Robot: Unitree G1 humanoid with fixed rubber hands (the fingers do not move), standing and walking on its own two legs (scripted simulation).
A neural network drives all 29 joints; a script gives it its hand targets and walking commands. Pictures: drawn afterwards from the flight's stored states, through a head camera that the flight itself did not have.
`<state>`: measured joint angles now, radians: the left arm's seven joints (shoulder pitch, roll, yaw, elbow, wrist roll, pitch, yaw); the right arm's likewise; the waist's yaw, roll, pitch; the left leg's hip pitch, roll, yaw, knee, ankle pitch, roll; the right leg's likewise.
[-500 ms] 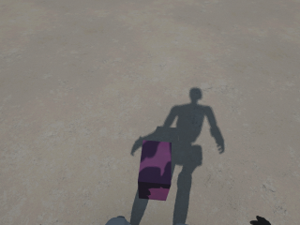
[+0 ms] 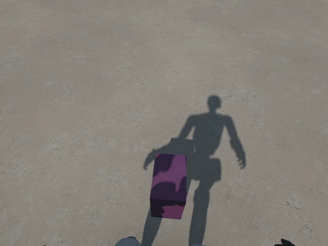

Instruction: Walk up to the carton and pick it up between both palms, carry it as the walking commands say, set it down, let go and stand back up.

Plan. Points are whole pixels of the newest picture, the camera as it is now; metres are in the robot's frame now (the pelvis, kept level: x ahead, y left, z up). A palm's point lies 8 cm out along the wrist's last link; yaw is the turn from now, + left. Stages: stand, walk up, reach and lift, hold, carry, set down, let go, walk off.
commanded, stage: walk up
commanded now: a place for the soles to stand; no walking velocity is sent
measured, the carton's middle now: (168, 187) +0.51 -0.02 -0.59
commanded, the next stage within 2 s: reach and lift in 0.06 s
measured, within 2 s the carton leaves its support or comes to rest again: neither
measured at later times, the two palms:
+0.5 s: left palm (50, 229) +0.18 +0.30 -0.10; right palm (284, 230) +0.19 -0.29 -0.07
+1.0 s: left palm (89, 187) +0.31 +0.24 -0.15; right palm (246, 190) +0.30 -0.24 -0.12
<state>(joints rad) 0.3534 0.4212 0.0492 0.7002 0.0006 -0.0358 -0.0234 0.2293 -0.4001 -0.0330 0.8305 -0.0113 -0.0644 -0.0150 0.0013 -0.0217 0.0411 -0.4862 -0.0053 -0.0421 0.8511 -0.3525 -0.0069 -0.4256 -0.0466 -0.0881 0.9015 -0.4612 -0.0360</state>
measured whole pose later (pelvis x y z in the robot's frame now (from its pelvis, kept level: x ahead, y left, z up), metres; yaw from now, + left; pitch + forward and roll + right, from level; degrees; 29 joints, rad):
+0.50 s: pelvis +0.00 +0.00 +0.00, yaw -1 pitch +0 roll -1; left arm 0.01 0.36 0.15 0.66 0.00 0.06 -0.04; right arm -0.03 -0.34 -0.13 0.66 -0.07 0.07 0.04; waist 0.00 -0.04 0.24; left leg -0.53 0.03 -0.04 0.89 -0.37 -0.04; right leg -0.45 -0.01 -0.09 0.90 -0.45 -0.04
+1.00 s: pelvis -0.03 +0.02 -0.04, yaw -3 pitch +16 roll -3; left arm -0.45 0.29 0.09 0.66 0.00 0.15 0.07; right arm -0.48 -0.30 -0.13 0.70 0.03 0.13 0.00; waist 0.00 -0.01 0.20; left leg -0.98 0.05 -0.05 1.06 -0.36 -0.03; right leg -0.89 0.00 -0.08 1.04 -0.42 -0.02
